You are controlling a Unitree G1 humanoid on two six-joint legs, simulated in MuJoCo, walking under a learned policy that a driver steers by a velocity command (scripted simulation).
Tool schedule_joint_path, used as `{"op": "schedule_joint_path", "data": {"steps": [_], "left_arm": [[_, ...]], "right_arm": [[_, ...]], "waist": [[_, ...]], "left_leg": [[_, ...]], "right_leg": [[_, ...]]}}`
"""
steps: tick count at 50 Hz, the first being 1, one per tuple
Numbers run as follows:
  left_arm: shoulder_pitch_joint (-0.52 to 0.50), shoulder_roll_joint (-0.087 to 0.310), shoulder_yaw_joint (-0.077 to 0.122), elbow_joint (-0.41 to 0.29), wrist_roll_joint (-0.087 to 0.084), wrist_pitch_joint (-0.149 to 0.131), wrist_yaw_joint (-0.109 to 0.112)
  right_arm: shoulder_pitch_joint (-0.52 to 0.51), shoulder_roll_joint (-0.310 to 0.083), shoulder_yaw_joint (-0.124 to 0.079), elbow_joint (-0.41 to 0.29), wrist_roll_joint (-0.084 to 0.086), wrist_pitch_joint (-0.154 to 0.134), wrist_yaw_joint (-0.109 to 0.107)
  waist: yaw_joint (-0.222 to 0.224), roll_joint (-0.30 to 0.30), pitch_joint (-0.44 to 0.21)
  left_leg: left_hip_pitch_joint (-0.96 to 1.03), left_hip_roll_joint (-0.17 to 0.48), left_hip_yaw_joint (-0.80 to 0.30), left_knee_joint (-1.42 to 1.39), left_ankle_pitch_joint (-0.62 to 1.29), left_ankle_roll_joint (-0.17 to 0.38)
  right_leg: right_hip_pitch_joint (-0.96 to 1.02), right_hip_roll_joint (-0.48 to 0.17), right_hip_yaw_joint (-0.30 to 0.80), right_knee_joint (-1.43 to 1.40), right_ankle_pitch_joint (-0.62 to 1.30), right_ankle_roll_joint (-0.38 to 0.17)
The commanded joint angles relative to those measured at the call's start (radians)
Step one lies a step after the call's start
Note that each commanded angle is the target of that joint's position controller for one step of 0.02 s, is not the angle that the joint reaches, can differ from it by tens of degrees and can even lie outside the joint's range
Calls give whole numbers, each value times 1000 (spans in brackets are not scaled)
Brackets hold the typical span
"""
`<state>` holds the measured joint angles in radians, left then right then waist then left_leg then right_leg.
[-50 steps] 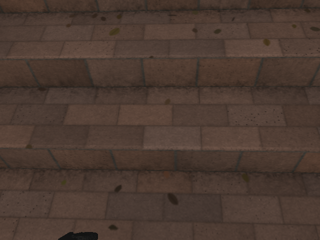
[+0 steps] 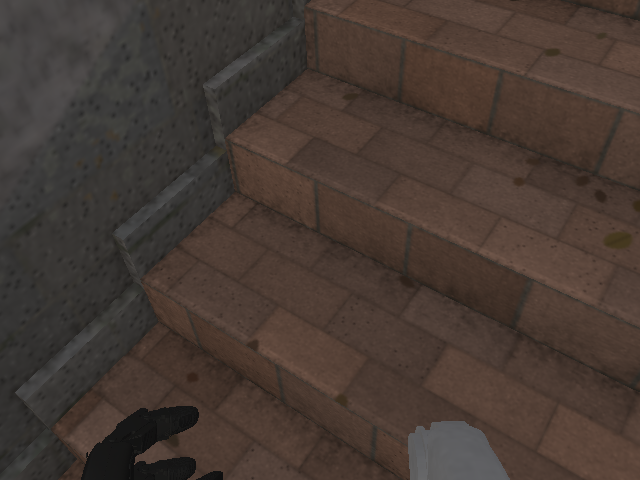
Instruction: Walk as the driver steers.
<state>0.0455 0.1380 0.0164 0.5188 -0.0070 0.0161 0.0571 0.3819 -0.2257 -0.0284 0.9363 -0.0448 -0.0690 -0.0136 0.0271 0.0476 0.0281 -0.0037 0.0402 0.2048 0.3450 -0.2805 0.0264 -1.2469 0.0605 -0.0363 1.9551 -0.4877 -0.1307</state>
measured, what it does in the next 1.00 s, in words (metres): climbs, turning right: right foot 0.15 m higher, then left foot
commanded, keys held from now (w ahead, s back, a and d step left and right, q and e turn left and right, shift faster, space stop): e+shift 1.00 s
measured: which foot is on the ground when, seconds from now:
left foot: down 0.00-0.12, up 0.14-0.72, down 0.74-1.00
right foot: up 0.00-0.10, down 0.12-0.74, up 0.76-1.00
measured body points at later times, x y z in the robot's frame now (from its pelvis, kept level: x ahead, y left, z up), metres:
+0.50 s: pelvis +0.22 +0.00 +0.13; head +0.26 -0.04 +0.58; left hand +0.42 +0.23 +0.03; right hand +0.36 -0.26 +0.05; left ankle +0.37 +0.11 -0.46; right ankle +0.20 -0.06 -0.59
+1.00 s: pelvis +0.37 +0.07 +0.15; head +0.44 +0.06 +0.59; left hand +0.69 +0.05 +0.03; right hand +0.21 -0.16 +0.06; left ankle +0.41 +0.15 -0.59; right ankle +0.26 +0.02 -0.37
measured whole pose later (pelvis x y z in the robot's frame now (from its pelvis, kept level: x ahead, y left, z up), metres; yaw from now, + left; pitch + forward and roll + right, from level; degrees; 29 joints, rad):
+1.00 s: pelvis +0.37 +0.07 +0.15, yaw -55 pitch +2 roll -3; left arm 0.05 0.27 0.10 0.63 0.05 0.10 0.00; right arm 0.30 -0.21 -0.02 0.62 -0.03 -0.01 -0.08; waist -0.02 -0.07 0.06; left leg -0.22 0.08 0.19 0.54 -0.36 0.05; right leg -0.83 0.09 -0.02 1.78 -0.39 0.07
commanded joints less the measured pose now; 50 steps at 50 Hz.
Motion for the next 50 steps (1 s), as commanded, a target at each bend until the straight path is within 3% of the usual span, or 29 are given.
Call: {"op": "schedule_joint_path", "data": {"steps": [1,3,5,6,7,8,9,10,11,12,16,18,20,21,24,30,33,34,35,36,37,38,39,40,42,43,45,47,50], "left_arm": [[122,46,-1,-15,20,22,-29],[246,81,22,37,10,36,-27],[466,187,65,125,11,26,-14],[500,215,87,132,17,16,-16],[332,271,104,134,4,16,-21],[162,309,95,50,17,17,-13],[119,265,90,37,21,8,-13],[90,208,73,55,40,-1,-8],[85,168,60,66,45,-13,-4],[88,173,63,84,60,-25,2],[231,206,73,187,24,-53,2],[232,202,72,173,8,-29,20],[250,219,83,140,15,-23,26],[231,224,88,142,29,-20,32],[223,256,103,116,37,-19,43],[227,258,105,94,23,-30,56],[149,281,117,58,26,-25,61],[115,293,124,53,32,-16,45],[78,289,127,40,17,-12,26],[42,287,131,41,1,-20,4],[74,249,128,55,4,-39,-14],[214,155,106,26,7,-36,-13],[287,190,108,36,17,-26,-16],[219,229,122,59,23,-19,-19],[39,214,102,47,57,6,-52],[6,218,100,48,57,25,-68],[-17,206,93,39,45,52,-73],[-42,183,90,28,50,66,-66],[-42,150,86,28,62,87,-53]], "right_arm": [[-208,-118,-6,-146,24,5,-42],[-232,-241,-36,-193,63,-11,-70],[-281,-233,-47,-251,95,0,-38],[-320,-206,-52,-272,103,8,-16],[-324,-24,-11,-320,52,22,9],[-114,22,14,-392,-3,19,37],[-78,-11,6,-378,-27,23,39],[-108,1,10,-393,-31,28,29],[-173,3,14,-420,-48,28,15],[-205,10,15,-441,-41,34,0],[-273,25,32,-489,-29,41,-27],[-342,31,41,-527,-19,46,-17],[-396,13,35,-522,-6,60,-13],[-371,34,37,-509,0,66,-12],[-382,20,21,-510,-2,70,-22],[-455,-9,23,-527,-8,57,-14],[-492,2,44,-555,24,51,-8],[-424,-18,36,-539,37,52,-18],[-321,-78,10,-514,54,46,-25],[-204,-126,-17,-465,56,30,-39],[-181,-126,-21,-413,70,26,-53],[-162,-172,-12,-414,36,27,-57],[-30,-160,-12,-423,21,44,-47],[-65,-151,-25,-440,-1,50,-58],[-183,-46,10,-457,-9,46,-85],[-165,-62,8,-450,3,43,-90],[-117,-104,-12,-414,11,40,-78],[-84,-113,-26,-381,8,30,-63],[-88,-104,-30,-376,25,45,-75]], "waist": [[133,-47,-10],[176,94,-187],[240,135,-329],[290,42,-267],[119,-269,-29],[-51,-259,-198],[-76,-124,-220],[-105,-73,-78],[-92,16,-27],[-88,44,-6],[-57,23,-70],[-32,-24,-75],[20,-28,-124],[16,-85,-172],[26,-147,-200],[28,-145,-96],[10,-188,-110],[-20,-222,-129],[-72,-209,-152],[-146,-89,-199],[-130,-9,-182],[10,167,-212],[-13,182,-437],[-58,157,-447],[-44,134,-202],[-52,113,-101],[-53,48,-52],[-48,49,-82],[-35,69,-64]], "left_leg": [[-305,74,161,-166,948,56],[-234,146,99,-48,1395,114],[-110,163,55,359,1597,97],[-215,79,25,794,1095,57],[-614,-151,-88,1242,-81,-28],[-723,-181,-322,1428,-62,-51],[-704,-152,-352,1452,-8,-40],[-745,-131,-349,1419,21,-28],[-788,-124,-350,1451,38,-27],[-803,-103,-353,1434,53,-37],[-900,-61,-346,1337,56,-33],[-935,-45,-291,1143,10,-48],[-903,-60,-237,995,36,-61],[-878,-73,-235,1017,69,-51],[-949,-101,-289,1148,55,-22],[-1054,-77,-333,1083,-78,-20],[-716,-87,-293,662,-79,-10],[-498,-94,-293,511,-72,-8],[-318,-103,-288,313,-7,-16],[-130,-71,-281,31,262,-23],[16,13,-287,-137,552,-41],[322,304,-478,201,1411,23],[408,469,-538,357,1785,88],[301,458,-549,278,1559,163],[97,277,-379,195,914,177],[6,244,-317,164,932,180],[-53,258,-260,107,771,171],[-26,271,-243,91,722,186],[-53,304,-169,93,727,180]], "right_leg": [[501,9,-137,-391,108,6],[820,22,-181,-541,157,10],[1055,97,-152,-758,129,-18],[1119,81,22,-1118,187,-93],[1017,19,412,-1232,808,-177],[986,-185,881,-1478,857,-286],[898,-209,1005,-1541,388,-272],[735,-160,943,-1520,106,-226],[656,-115,873,-1495,33,-200],[631,-86,756,-1467,57,-171],[782,-23,556,-1416,357,-117],[876,-16,545,-1416,455,-123],[989,-57,577,-1425,668,-91],[1025,-65,582,-1382,772,-79],[1137,-98,683,-1365,793,-99],[1231,-100,749,-1357,829,-133],[1091,-74,686,-1400,1026,-49],[1017,-41,680,-1429,1075,3],[992,30,632,-1386,1130,51],[1001,100,534,-1211,1036,110],[906,148,394,-984,444,148],[517,156,261,-722,-216,173],[460,92,217,-490,-293,205],[431,69,161,-316,-181,228],[322,16,82,-181,-30,219],[311,22,62,-114,-5,225],[321,10,48,-176,29,217],[311,19,54,-127,66,191],[287,12,26,-112,173,194]]}}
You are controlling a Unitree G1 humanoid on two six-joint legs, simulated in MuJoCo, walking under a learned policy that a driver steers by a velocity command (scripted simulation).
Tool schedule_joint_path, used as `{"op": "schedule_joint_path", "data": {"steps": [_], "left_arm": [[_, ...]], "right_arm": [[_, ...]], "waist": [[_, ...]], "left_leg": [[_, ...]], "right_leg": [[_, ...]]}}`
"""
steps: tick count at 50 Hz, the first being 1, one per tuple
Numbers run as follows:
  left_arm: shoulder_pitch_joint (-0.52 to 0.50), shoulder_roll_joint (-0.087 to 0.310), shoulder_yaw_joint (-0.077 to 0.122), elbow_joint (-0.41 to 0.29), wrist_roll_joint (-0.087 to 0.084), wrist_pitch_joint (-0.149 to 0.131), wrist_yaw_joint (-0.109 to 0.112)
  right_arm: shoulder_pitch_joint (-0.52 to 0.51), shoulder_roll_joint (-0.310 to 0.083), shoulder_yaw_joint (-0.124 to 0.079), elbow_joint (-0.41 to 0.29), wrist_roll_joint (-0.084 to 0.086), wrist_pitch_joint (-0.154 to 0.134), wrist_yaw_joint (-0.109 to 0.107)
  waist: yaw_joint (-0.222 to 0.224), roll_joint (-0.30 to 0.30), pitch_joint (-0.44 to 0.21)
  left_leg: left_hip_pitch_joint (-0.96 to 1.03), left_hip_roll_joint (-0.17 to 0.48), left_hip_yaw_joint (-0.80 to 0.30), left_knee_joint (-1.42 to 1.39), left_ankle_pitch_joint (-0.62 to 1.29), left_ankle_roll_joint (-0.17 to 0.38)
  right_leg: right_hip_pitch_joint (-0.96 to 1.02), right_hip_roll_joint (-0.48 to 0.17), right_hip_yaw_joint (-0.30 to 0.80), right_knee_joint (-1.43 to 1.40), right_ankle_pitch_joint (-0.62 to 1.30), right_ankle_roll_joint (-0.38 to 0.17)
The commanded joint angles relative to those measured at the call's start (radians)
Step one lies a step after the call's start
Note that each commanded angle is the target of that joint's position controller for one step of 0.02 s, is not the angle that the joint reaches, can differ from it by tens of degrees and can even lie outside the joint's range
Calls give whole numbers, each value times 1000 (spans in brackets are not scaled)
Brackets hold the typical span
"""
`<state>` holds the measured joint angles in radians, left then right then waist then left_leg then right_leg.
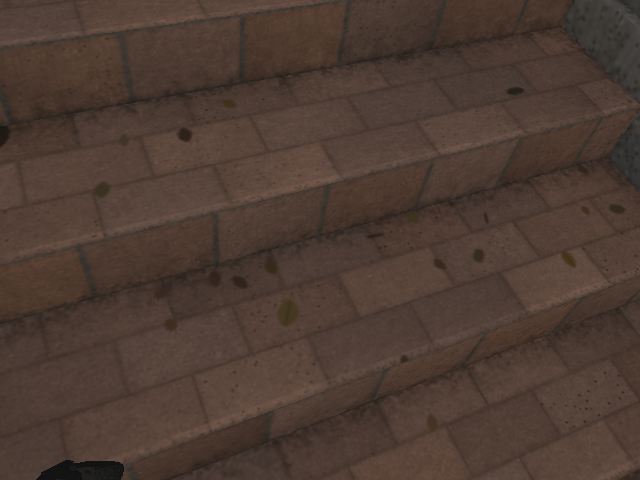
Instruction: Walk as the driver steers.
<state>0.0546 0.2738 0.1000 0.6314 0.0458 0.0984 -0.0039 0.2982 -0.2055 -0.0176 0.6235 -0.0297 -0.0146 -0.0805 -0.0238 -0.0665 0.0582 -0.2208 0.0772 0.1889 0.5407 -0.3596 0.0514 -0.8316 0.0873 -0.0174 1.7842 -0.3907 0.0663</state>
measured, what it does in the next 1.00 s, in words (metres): climbs, turning left: right foot 0.15 m higher, then left foot 0.15 m higher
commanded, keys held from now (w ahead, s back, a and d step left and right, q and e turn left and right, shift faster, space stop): shift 0.04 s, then w+shift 0.16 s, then w+q+shift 0.76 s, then w+shift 0.04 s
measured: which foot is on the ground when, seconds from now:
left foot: down 0.00-0.52, up 0.54-0.96, down 0.98-1.00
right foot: up 0.00-0.50, down 0.52-0.96, up 0.98-1.00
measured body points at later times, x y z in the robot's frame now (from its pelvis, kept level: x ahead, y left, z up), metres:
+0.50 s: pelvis +0.20 -0.06 +0.00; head +0.26 -0.02 +0.45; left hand +0.51 +0.06 -0.04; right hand +0.03 -0.24 -0.10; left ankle -0.04 +0.07 -0.72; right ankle +0.36 -0.18 -0.58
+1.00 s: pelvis +0.56 -0.04 +0.19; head +0.56 -0.06 +0.64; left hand +0.52 +0.20 +0.06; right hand +0.81 -0.18 +0.11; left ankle +0.59 -0.02 -0.44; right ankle +0.41 -0.20 -0.46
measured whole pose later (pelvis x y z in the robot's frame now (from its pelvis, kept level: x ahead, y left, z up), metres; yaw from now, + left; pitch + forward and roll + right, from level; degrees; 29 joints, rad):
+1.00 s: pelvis +0.56 -0.04 +0.19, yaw +20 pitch +2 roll +0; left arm 0.40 0.18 0.04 0.88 0.00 -0.10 -0.01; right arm 0.12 -0.16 -0.01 0.62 0.02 0.00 0.00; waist -0.05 0.04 -0.07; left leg -0.69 -0.14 0.15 1.20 -0.61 0.21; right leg -0.15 -0.14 -0.23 0.96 0.01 -0.05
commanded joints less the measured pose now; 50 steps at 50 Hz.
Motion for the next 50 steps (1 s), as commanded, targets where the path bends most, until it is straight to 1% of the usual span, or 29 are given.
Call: {"op": "schedule_joint_path", "data": {"steps": [1,2,4,7,11,13,16,19,21,22,23,24,25,26,27,28,29,31,33,35,38,40,42,43,45,47,48,49,50], "left_arm": [[-77,8,-3,-101,17,14,10],[-110,-10,-9,-116,21,26,3],[-110,-13,-9,-114,35,26,-15],[-136,-8,-10,-118,38,11,-33],[-191,-74,-34,-100,22,-30,-58],[-230,-128,-51,-109,1,-53,-44],[-337,-126,-65,-173,9,-74,-27],[-459,-142,-89,-254,-23,-79,-40],[-450,-152,-112,-283,-39,-92,-76],[-395,-191,-122,-260,-61,-97,-79],[-255,-172,-105,-224,-57,-103,-59],[51,-126,-61,-153,-66,-92,-17],[243,-58,-26,-142,-73,-90,14],[301,47,15,-129,-51,-91,25],[306,200,60,-43,-2,-124,17],[254,201,64,-42,6,-120,6],[120,112,37,-26,8,-132,-9],[112,-54,-6,109,-2,-163,-7],[244,-168,-53,255,22,-190,-13],[280,-180,-70,301,18,-219,-8],[263,-105,-77,349,22,-247,-21],[227,-72,-84,347,0,-248,-27],[318,-13,-84,361,-37,-249,6],[294,17,-87,325,-60,-250,32],[271,204,-46,244,-88,-244,73],[136,294,6,132,-88,-235,41],[149,260,15,106,-79,-233,4],[90,103,1,81,-51,-223,-28],[103,-72,-47,-56,-1,-227,-55]], "right_arm": [[21,-125,-43,-48,3,-15,-21],[60,-127,-48,-30,3,-28,-22],[131,-128,-62,-7,1,-42,-9],[192,-135,-76,40,-2,-71,8],[309,-78,-62,136,0,-88,24],[363,-81,-64,197,5,-98,43],[382,-66,-54,273,14,-122,47],[388,-33,-36,331,20,-125,32],[432,-15,-34,369,35,-103,18],[354,8,-24,344,48,-102,26],[301,-67,-30,303,42,-118,43],[267,-210,-70,282,31,-135,59],[167,-322,-107,249,63,-164,78],[121,-297,-119,219,85,-184,102],[109,-31,-77,110,102,-181,133],[106,-28,-87,66,78,-176,140],[105,38,-79,22,54,-155,130],[-32,118,-44,-23,-4,-139,126],[-68,190,8,-38,10,-104,129],[-132,207,22,-55,37,-58,116],[-286,188,31,-134,38,2,74],[-419,139,38,-183,41,23,53],[-444,69,40,-187,62,48,59],[-349,22,19,-142,46,51,64],[-181,-29,-2,-63,48,53,63],[142,-117,-36,-12,17,35,50],[155,-178,-71,-15,29,19,53],[17,-176,-101,-16,55,-6,81],[-133,-225,-115,1,61,-13,91]], "waist": [[18,158,-96],[10,166,-95],[-19,168,-125],[-23,157,-25],[-42,128,73],[-45,152,102],[-19,121,171],[-30,127,204],[-30,92,130],[-8,81,89],[64,136,-70],[191,272,-275],[326,368,-392],[341,394,-486],[215,-22,-446],[164,-98,-564],[48,-25,-439],[18,43,-153],[-33,35,-75],[-53,42,4],[-109,4,80],[-146,107,104],[-116,72,83],[-147,62,-15],[-205,-41,-266],[-303,-140,-446],[-272,-95,-458],[-209,34,-283],[-41,353,-147]], "left_leg": [[176,262,-153,-110,782,158],[202,279,-165,-109,780,166],[276,286,-243,-188,205,165],[343,316,-336,-343,-287,149],[358,307,-267,-363,-199,120],[400,335,-285,-397,-163,160],[400,307,-271,-491,-173,146],[327,227,-241,-605,-62,154],[287,195,-174,-713,152,168],[148,148,-105,-736,520,169],[83,154,-82,-567,1393,177],[109,214,-106,-285,2004,186],[164,220,-153,-26,2097,144],[114,163,-226,238,1813,118],[-303,-74,-304,695,556,51],[-407,-139,-443,1157,304,61],[-484,-70,-434,1360,378,63],[-663,-14,-299,1537,427,101],[-796,-7,-314,1698,286,159],[-966,-36,-356,1768,174,152],[-1115,-115,-291,1957,44,179],[-999,-124,-194,1596,120,175],[-762,-140,-11,1235,160,146],[-562,-151,61,1152,138,153],[-352,-178,103,1013,84,157],[-116,-195,13,777,-141,163],[29,-255,-76,503,-209,147],[12,-220,-299,105,-74,205],[63,-117,-797,-3,301,290]], "right_leg": [[-133,-14,23,20,105,-2],[-154,-18,43,21,122,-11],[-227,-11,89,59,171,-43],[-394,-15,120,69,166,-72],[-520,2,149,137,150,-127],[-655,-5,142,322,52,-149],[-771,-133,6,284,-7,-157],[-731,-210,-89,119,-41,-146],[-479,-220,-120,-195,8,-177],[-127,-169,-193,-446,44,-211],[277,-26,-242,-487,-42,-219],[584,53,-206,-469,-89,-217],[705,28,-108,-655,-19,-213],[822,-13,54,-795,-94,-183],[940,-352,742,-1273,-277,-181],[904,-485,1129,-1586,-447,-161],[757,-502,1026,-1584,-508,-158],[583,-439,563,-1448,-243,-220],[534,-380,263,-1400,14,-197],[507,-424,137,-1470,34,-154],[441,-403,-63,-1602,94,-110],[324,-285,-260,-1677,160,-25],[278,-251,-358,-1794,491,-68],[352,-244,-414,-1735,950,-79],[633,-306,-391,-1515,1843,-159],[838,-404,-300,-1063,2161,-213],[776,-397,-238,-784,1963,-237],[563,-251,-163,-399,858,-183],[24,-22,-25,102,228,-104]]}}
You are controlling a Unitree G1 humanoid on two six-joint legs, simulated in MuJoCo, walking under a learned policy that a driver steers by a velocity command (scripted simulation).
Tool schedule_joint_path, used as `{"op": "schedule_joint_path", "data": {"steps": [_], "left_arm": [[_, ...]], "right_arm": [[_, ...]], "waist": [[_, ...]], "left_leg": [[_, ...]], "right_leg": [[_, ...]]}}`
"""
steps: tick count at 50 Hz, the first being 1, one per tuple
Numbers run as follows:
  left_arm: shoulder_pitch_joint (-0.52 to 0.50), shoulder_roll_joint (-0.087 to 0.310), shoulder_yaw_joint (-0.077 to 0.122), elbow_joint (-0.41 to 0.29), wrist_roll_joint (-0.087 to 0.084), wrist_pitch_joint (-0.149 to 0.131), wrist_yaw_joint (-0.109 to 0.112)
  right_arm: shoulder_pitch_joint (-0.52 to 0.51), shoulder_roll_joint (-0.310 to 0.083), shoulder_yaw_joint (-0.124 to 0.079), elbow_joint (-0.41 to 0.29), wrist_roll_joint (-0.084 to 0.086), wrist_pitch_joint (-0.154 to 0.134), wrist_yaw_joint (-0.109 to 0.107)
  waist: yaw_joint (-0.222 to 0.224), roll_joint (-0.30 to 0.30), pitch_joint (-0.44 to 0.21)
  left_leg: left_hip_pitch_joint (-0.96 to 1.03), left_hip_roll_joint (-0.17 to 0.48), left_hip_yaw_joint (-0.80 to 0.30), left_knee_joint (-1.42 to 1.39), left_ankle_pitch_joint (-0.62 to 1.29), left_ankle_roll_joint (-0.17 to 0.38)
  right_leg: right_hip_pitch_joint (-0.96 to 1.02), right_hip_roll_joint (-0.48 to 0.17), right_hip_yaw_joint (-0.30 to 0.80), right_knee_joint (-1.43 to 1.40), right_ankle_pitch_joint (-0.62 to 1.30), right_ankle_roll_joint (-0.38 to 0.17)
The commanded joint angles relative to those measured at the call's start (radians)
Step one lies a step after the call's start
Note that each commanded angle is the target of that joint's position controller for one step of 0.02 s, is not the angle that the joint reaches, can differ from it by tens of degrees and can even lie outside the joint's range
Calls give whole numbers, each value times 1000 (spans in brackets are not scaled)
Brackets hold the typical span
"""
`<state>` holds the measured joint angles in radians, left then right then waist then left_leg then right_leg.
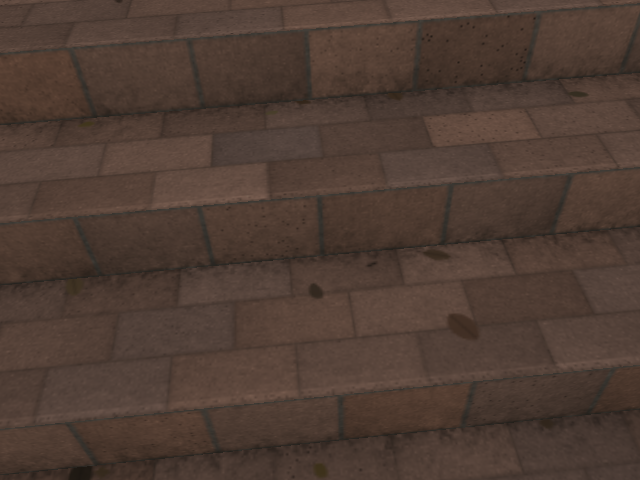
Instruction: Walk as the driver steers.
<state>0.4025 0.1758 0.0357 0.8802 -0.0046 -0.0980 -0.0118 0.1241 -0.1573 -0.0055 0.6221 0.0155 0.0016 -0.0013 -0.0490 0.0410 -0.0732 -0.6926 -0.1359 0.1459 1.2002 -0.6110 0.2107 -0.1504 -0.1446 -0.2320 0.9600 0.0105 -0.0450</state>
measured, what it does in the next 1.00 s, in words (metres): climbs, turning right: right foot 0.15 m higher, then left foot 0.15 m higher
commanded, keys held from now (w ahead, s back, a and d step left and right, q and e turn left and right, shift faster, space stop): w+shift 0.12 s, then w+e+shift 0.56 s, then e+shift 0.06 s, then q+shift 0.26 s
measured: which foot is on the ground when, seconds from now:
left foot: down 0.00-0.32, up 0.34-0.60, down 0.62-1.00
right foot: up 0.00-0.32, down 0.34-0.66, up 0.68-0.98, down 1.00-1.00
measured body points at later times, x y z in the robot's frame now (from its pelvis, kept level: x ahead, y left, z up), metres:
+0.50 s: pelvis +0.42 -0.03 +0.24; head +0.41 -0.01 +0.69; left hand +0.39 +0.23 +0.09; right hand +0.66 -0.21 +0.23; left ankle +0.41 +0.11 -0.15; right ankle +0.36 -0.06 -0.47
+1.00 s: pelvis +0.81 -0.08 +0.44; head +0.86 -0.10 +0.89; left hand +1.16 -0.06 +0.45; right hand +0.60 -0.25 +0.32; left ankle +0.68 +0.09 -0.28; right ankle +0.95 -0.21 -0.18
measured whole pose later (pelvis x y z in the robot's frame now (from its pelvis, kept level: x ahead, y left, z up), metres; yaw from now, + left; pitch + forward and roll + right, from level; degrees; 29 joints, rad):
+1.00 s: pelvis +0.81 -0.08 +0.44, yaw -15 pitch +5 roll +0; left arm -0.18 0.07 -0.06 0.44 0.02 -0.07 0.01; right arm 0.61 -0.18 -0.04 1.09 0.04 -0.14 0.01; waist -0.08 0.01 0.02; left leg 0.01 0.06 0.07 0.34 -0.08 0.06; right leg -0.95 0.03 -0.05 1.14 -0.23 -0.10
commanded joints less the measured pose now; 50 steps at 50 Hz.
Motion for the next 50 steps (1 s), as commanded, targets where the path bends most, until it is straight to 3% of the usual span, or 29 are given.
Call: {"op": "schedule_joint_path", "data": {"steps": [1,4,6,9,10,12,14,15,16,17,18,19,20,22,24,27,29,30,32,33,34,35,36,38,43,45,47,49,50], "left_arm": [[-246,-34,-11,-397,102,-54,-46],[-437,-145,-90,-507,111,-60,-3],[-463,-115,-97,-503,76,-17,17],[-629,-130,-109,-571,37,22,53],[-659,-121,-124,-606,28,27,63],[-445,-21,-102,-485,11,33,38],[-154,86,-40,-375,-42,61,40],[-10,139,-12,-315,-34,66,33],[76,223,14,-268,-37,44,31],[100,225,40,-152,-56,32,17],[-19,132,23,-101,-6,38,15],[-65,62,9,-114,23,44,19],[-72,28,10,-89,29,35,26],[-2,39,18,-7,34,3,12],[-43,13,-5,22,36,-26,0],[32,92,0,61,18,-48,-1],[-12,109,13,0,-48,-29,42],[26,192,38,-16,-55,-44,50],[-119,391,121,-108,-29,-76,22],[-176,297,119,-154,-12,-100,-6],[-309,104,81,-223,9,-105,-26],[-169,59,72,-279,31,-92,-16],[-226,39,60,-299,59,-59,-8],[-285,-85,4,-352,78,-2,13],[-498,-122,-49,-436,41,53,36],[-552,-112,-85,-522,37,25,27],[-391,-55,-78,-439,-4,20,4],[29,32,-18,-349,14,54,39],[64,109,12,-316,60,52,43]], "right_arm": [[-12,-224,-99,-13,-4,-17,2],[266,-156,-77,194,-51,-75,1],[265,-82,-45,229,-51,-109,2],[335,-116,-39,319,-65,-150,7],[345,-118,-35,350,-36,-151,6],[274,-137,-31,289,35,-131,-36],[239,-412,-99,243,59,-168,-48],[146,-447,-129,198,50,-177,-37],[56,-421,-149,151,59,-191,-14],[-49,-237,-110,100,14,-189,8],[113,-14,-41,-4,-97,-197,19],[173,52,-7,-58,-95,-183,35],[97,61,17,-87,-107,-174,39],[-89,136,62,-177,-128,-151,19],[-165,120,78,-215,-70,-113,1],[-376,111,112,-358,-78,-93,-31],[-231,38,96,-295,-34,-110,-31],[-99,16,75,-263,-8,-112,-45],[223,-125,-6,-184,-27,-87,-55],[310,-241,-53,-126,-53,-109,-49],[278,-295,-80,-53,-36,-100,-56],[108,-238,-76,-73,-67,-106,-50],[65,-121,-52,-35,-47,-113,-37],[182,33,-13,152,-44,-136,-27],[305,30,-5,381,-40,-170,4],[329,-27,-6,430,-2,-154,-8],[286,-130,-32,331,36,-145,-20],[142,-421,-119,247,42,-213,12],[139,-345,-119,236,53,-218,22]], "waist": [[49,92,-122],[51,-106,181],[90,-190,253],[59,-75,218],[92,-73,232],[149,-137,-18],[313,22,-385],[356,99,-391],[440,-21,-347],[389,-209,-211],[96,-306,-188],[20,-163,-269],[23,-1,-103],[16,67,141],[-38,93,259],[-11,1,246],[-38,48,42],[-81,-26,-122],[-292,-138,-416],[-283,87,-485],[-228,371,-349],[-42,190,-322],[-14,12,-213],[46,-72,50],[73,28,238],[139,28,276],[137,-109,-66],[376,115,-355],[384,51,-378]], "left_leg": [[550,194,-1042,-830,276,187],[418,237,-881,-894,230,88],[271,216,-612,-906,343,9],[302,245,-447,-1037,474,-18],[257,222,-315,-1138,596,-77],[66,146,-127,-1152,1446,-48],[346,263,-135,-823,2220,-26],[557,317,-143,-594,2448,-66],[548,219,-103,-91,2436,-166],[297,22,-124,429,906,-182],[-119,-31,-277,818,470,-195],[-322,-4,-304,1026,460,-144],[-437,32,-279,1116,433,-119],[-705,76,-223,1313,266,-76],[-578,134,-162,1042,239,-91],[-429,196,-70,706,104,-114],[415,122,56,186,236,-144],[625,76,21,132,223,-144],[664,93,-135,-197,118,-105],[795,235,-334,-360,23,-42],[822,423,-807,-742,385,25],[765,584,-965,-771,520,102],[716,559,-890,-730,454,92],[611,467,-552,-768,532,-14],[423,329,-112,-1036,1012,-81],[411,283,-36,-1085,1176,-94],[83,211,-84,-1132,1350,-11],[371,279,-144,-746,1919,-80],[396,253,-192,-416,1438,-168]], "right_leg": [[-815,195,325,1222,-141,-2],[-1196,147,300,1506,-255,-49],[-1173,90,254,1300,-310,-44],[-1234,93,186,1294,-508,-67],[-1096,63,161,951,-538,-93],[-248,177,-8,453,-346,-88],[79,264,-9,395,-248,-65],[-31,263,-13,234,-334,-76],[42,270,70,-135,-220,-170],[98,204,292,-428,-53,-236],[232,81,708,-353,591,-320],[295,-8,954,-491,81,-364],[166,-11,988,-592,-287,-364],[7,41,726,-588,-222,-265],[-349,112,527,-688,-265,-168],[-502,138,527,-885,-178,-184],[-728,181,445,-944,560,-224],[-608,138,481,-786,1016,-237],[-167,51,545,-237,1495,-194],[-221,177,491,195,1127,-123],[-579,355,387,651,-11,-64],[-749,288,425,999,-124,-53],[-836,226,350,1122,-125,-59],[-1060,188,379,1229,-308,-98],[-1133,255,281,1083,-631,-107],[-1090,137,139,754,-693,-97],[-84,214,13,245,-197,-56],[218,220,154,-17,-45,-37],[267,111,333,-255,199,-119]]}}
